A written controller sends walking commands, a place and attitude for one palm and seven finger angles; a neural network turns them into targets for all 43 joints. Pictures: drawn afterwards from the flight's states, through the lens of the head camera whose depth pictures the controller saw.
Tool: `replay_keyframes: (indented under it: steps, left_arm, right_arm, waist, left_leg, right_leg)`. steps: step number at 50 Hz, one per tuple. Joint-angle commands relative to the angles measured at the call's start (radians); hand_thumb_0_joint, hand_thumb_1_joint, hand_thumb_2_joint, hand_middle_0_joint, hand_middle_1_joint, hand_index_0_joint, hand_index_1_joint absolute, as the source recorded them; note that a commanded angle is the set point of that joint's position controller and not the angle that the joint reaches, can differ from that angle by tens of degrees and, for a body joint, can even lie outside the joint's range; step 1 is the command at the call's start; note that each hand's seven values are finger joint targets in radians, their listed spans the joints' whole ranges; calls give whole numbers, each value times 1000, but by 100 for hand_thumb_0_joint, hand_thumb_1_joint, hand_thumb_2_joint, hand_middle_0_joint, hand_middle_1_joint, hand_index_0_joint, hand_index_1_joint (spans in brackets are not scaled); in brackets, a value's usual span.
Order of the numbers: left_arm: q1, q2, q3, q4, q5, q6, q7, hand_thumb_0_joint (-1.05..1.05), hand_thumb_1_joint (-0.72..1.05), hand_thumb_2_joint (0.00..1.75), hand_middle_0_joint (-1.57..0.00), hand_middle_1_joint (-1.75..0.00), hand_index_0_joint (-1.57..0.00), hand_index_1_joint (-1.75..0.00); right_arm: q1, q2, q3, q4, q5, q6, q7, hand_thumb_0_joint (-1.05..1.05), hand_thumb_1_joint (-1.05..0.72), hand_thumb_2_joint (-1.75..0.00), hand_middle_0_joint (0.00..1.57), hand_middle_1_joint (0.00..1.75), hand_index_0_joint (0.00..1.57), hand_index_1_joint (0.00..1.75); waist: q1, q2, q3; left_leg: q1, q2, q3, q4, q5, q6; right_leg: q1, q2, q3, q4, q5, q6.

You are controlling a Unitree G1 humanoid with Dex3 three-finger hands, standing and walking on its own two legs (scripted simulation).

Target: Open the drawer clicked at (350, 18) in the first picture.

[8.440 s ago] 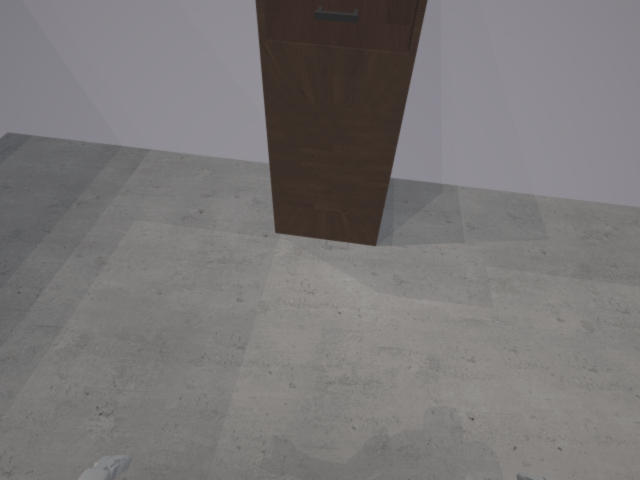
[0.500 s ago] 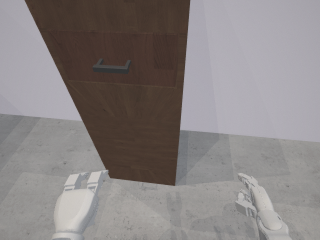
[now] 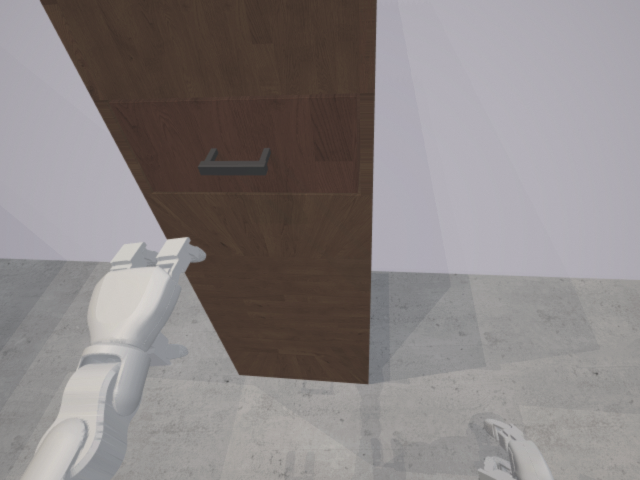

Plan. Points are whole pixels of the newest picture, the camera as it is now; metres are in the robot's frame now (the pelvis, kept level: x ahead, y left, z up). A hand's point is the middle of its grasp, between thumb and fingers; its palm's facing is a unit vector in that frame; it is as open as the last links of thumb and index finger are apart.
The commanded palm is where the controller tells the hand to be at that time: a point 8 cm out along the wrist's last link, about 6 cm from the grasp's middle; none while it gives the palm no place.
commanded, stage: raise the hand with hooked fingers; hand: left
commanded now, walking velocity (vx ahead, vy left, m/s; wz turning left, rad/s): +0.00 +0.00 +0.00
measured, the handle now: (236, 161) +0.54 +0.22 +0.12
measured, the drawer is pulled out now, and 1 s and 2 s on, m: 0.00 0.00 0.00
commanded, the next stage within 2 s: move the hooked fingers above the handle in 1.04 s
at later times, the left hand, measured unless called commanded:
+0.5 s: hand (103, 212) +0.31 +0.27 +0.22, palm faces +0.20 -0.02 -0.98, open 13.8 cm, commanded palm +0.26 +0.26 +0.28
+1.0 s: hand (90, 214) +0.29 +0.28 +0.23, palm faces +0.24 -0.05 -0.97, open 13.9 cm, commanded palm +0.25 +0.26 +0.28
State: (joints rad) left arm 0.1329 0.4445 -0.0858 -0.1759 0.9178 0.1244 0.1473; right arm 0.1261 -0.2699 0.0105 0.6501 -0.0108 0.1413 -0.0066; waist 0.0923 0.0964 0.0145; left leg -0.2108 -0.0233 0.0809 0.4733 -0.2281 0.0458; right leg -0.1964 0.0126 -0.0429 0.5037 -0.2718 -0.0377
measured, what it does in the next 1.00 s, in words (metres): stands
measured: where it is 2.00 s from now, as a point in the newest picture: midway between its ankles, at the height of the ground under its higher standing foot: outside the picture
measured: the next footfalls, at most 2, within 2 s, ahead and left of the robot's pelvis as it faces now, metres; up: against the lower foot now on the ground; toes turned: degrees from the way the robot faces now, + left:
none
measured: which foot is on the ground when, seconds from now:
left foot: down 0.00-1.00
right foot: down 0.00-1.00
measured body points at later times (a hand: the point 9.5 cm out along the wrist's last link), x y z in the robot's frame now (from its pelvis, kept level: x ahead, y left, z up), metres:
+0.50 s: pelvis -0.01 +0.01 +0.01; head -0.01 -0.03 +0.45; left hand +0.29 +0.27 +0.27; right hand +0.24 -0.17 -0.09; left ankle +0.02 +0.09 -0.74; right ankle +0.00 -0.09 -0.74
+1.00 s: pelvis -0.03 +0.01 +0.00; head -0.02 -0.03 +0.45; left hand +0.28 +0.28 +0.28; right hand +0.20 -0.19 -0.10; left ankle +0.02 +0.09 -0.74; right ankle +0.00 -0.09 -0.74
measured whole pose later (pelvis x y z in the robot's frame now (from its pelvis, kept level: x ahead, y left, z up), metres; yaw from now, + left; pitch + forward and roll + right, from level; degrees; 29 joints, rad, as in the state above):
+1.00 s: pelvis -0.03 +0.01 +0.00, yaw +2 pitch -2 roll +0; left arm -0.35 0.64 0.03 -0.09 0.77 0.11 -0.18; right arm 0.09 -0.29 0.04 0.65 0.03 0.12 0.02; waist 0.11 0.10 0.04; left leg -0.22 -0.05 0.05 0.41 -0.15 0.06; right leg -0.19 -0.01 -0.07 0.44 -0.21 -0.02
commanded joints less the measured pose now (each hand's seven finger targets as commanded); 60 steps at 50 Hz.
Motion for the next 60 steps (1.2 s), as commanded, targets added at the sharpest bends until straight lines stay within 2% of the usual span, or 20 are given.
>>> replay_keyframes:
  steps: [1, 4, 8, 13, 14, 17, 18, 23, 24, 25, 30, 35, 38, 41, 43, 46, 50, 54, 58, 60]
  left_arm:
    - [-346, 163, 101, -216, -17, -23, 3, 0, -29, 39, -29, -107, -29, -107]
    - [-400, 193, 101, -188, -16, 4, -45, 0, -36, 36, -29, -111, -29, -111]
    - [-466, 315, 202, -184, -29, 28, -102, 0, -45, 32, -30, -117, -30, -117]
    - [-575, 351, 230, -175, -70, 42, -170, 0, -50, 30, -30, -120, -30, -120]
    - [-602, 352, 221, -153, -73, 45, -187, 0, -50, 30, -30, -120, -30, -120]
    - [-675, 361, 209, -120, -85, 57, -236, 0, -50, 30, -30, -120, -30, -120]
    - [-694, 359, 208, -117, -86, 65, -251, 0, -50, 30, -30, -120, -30, -120]
    - [-835, 413, 213, -118, -99, 61, -320, 0, -50, 30, -30, -120, -30, -120]
    - [-881, 436, 213, -103, -83, 56, -336, 0, -50, 30, -30, -120, -30, -120]
    - [-903, 442, 214, -89, -88, 49, -345, 0, -50, 30, -30, -120, -30, -120]
    - [-734, 415, 227, -31, -131, 28, -404, 0, -50, 30, -30, -120, -30, -120]
    - [-756, 452, 276, -145, -141, -30, -390, 0, -50, 30, -30, -120, -30, -120]
    - [-790, 497, 331, -216, -147, -69, -343, 0, -50, 30, -30, -120, -30, -120]
    - [-802, 481, 331, -151, -155, -73, -301, 0, -50, 30, -30, -120, -30, -120]
    - [-816, 491, 346, -123, -153, -60, -280, 0, -50, 30, -30, -120, -30, -120]
    - [-814, 445, 292, -62, -145, -22, -273, 0, -50, 30, -30, -120, -30, -120]
    - [-777, 379, 201, -56, -138, 21, -315, 0, -50, 30, -30, -120, -30, -120]
    - [-769, 387, 183, -115, -116, 17, -351, 0, -50, 30, -30, -120, -30, -120]
    - [-837, 489, 281, -131, -115, -28, -338, 0, -50, 30, -30, -120, -30, -120]
    - [-905, 464, 261, -61, -117, -51, -320, 0, -50, 30, -30, -120, -30, -120]
  right_arm:
    - [-231, -70, -28, -175, 18, -74, -5, 0, -90, -90, 20, 30, 20, 30]
    - [-240, -75, -23, -170, 26, -67, -2, 0, -90, -90, 20, 30, 20, 30]
    - [-267, -84, -14, -176, 31, -54, 0, 0, -90, -90, 20, 30, 20, 30]
    - [-277, -86, -3, -180, 38, -47, 10, 0, -90, -90, 20, 30, 20, 30]
    - [-261, -84, 0, -169, 33, -46, 12, 0, -90, -90, 20, 30, 20, 30]
    - [-263, -95, 3, -172, 38, -37, 14, 0, -90, -90, 20, 30, 20, 30]
    - [-279, -93, 5, -181, 46, -39, 15, 0, -90, -90, 20, 30, 20, 30]
    - [-270, -103, 8, -190, 51, -45, 13, 0, -90, -90, 20, 30, 20, 30]
    - [-256, -101, 12, -178, 44, -51, 15, 0, -90, -90, 20, 30, 20, 30]
    - [-250, -104, 9, -175, 45, -49, 13, 0, -90, -90, 20, 30, 20, 30]
    - [-228, -112, 6, -196, 49, -44, 24, 0, -90, -90, 20, 30, 20, 30]
    - [-220, -112, -1, -214, 43, -60, 33, 0, -90, -90, 20, 30, 20, 30]
    - [-220, -110, -6, -208, 39, -78, 34, 0, -90, -90, 20, 30, 20, 30]
    - [-203, -108, -8, -183, 40, -82, 31, 0, -90, -90, 20, 30, 20, 30]
    - [-208, -113, -12, -176, 46, -86, 30, 0, -90, -90, 20, 30, 20, 30]
    - [-210, -113, -11, -168, 49, -78, 30, 0, -90, -90, 20, 30, 20, 30]
    - [-228, -112, -8, -186, 58, -71, 28, 0, -90, -90, 20, 30, 20, 30]
    - [-241, -108, 0, -199, 55, -73, 22, 0, -90, -90, 20, 30, 20, 30]
    - [-232, -112, 5, -183, 47, -80, 9, 0, -90, -90, 20, 30, 20, 30]
    - [-210, -104, 8, -164, 44, -86, 2, 0, -90, -90, 20, 30, 20, 30]
  waist:
    - [-11, -57, -184]
    - [-7, -67, -203]
    - [20, -39, -234]
    - [17, -23, -248]
    - [15, -47, -257]
    - [3, -64, -212]
    - [-2, -41, -208]
    - [-13, -21, -266]
    - [-5, -18, -294]
    - [-11, -20, -268]
    - [10, -87, -250]
    - [15, -68, -282]
    - [22, -1, -304]
    - [19, 1, -247]
    - [23, -9, -253]
    - [19, -10, -245]
    - [6, -51, -239]
    - [-2, -60, -248]
    - [0, -48, -230]
    - [-10, -42, -202]
  left_leg:
    - [100, 5, -97, -91, 165, -8]
    - [108, 6, -102, -105, 189, -14]
    - [112, 4, -107, -120, 246, -19]
    - [133, 6, -108, -123, 308, -25]
    - [131, 3, -106, -123, 312, -25]
    - [119, 8, -105, -135, 285, -27]
    - [129, 9, -108, -127, 279, -25]
    - [153, 2, -120, -114, 265, -21]
    - [147, 1, -120, -119, 278, -25]
    - [146, 4, -121, -123, 270, -25]
    - [111, 5, -108, -120, 276, -19]
    - [117, 6, -112, -116, 265, -15]
    - [129, 7, -125, -109, 266, -19]
    - [104, 11, -130, -127, 221, -28]
    - [97, 12, -129, -129, 200, -31]
    - [83, 11, -120, -135, 170, -34]
    - [77, 10, -114, -139, 112, -28]
    - [78, 7, -114, -137, 80, -17]
    - [74, 10, -122, -137, 65, -15]
    - [67, 8, -128, -146, 59, -17]
  right_leg:
    - [30, -12, 66, -117, 127, 3]
    - [62, -14, 57, -115, 148, 2]
    - [128, -6, 65, -115, 214, -3]
    - [147, -4, 55, -117, 262, -3]
    - [156, -12, 48, -117, 268, -1]
    - [119, -11, 35, -130, 237, 3]
    - [106, -4, 42, -130, 226, -1]
    - [107, -5, 42, -132, 210, -2]
    - [122, -16, 37, -123, 207, -3]
    - [104, -14, 35, -129, 198, -3]
    - [116, -18, 28, -120, 227, 1]
    - [110, -16, 29, -115, 193, 2]
    - [103, -10, 39, -114, 172, -4]
    - [70, -12, 31, -127, 120, -5]
    - [70, -7, 36, -127, 99, -7]
    - [60, -16, 36, -128, 79, -4]
    - [59, -22, 39, -130, 43, 2]
    - [62, -21, 41, -128, 19, 4]
    - [54, -13, 42, -137, 5, 4]
    - [33, -15, 31, -145, -5, 1]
